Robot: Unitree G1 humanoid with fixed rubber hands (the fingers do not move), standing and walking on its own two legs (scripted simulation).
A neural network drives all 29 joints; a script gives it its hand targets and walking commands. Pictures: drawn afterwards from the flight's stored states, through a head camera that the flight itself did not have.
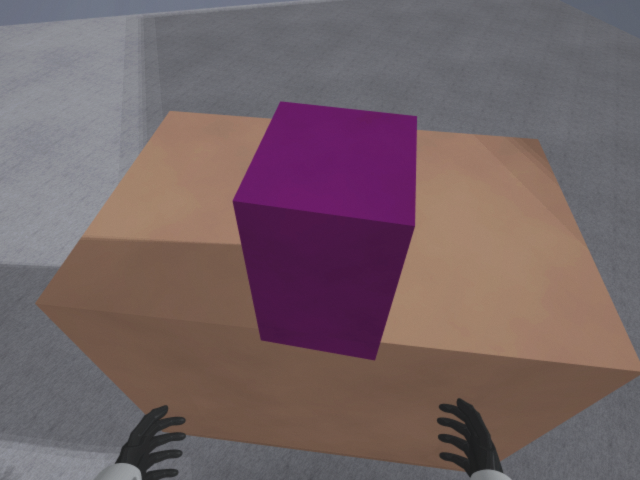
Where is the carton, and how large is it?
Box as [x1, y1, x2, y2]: [233, 101, 416, 359]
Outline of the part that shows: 280,101 233,199 233,205 260,337 262,340 374,359 414,227 416,116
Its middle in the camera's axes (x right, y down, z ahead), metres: +0.02 +0.00 +0.52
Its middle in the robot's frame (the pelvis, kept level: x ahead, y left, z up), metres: +0.40 -0.01 +0.08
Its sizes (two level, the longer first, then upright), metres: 0.188 0.171 0.283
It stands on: a pedestal, 0.71 m high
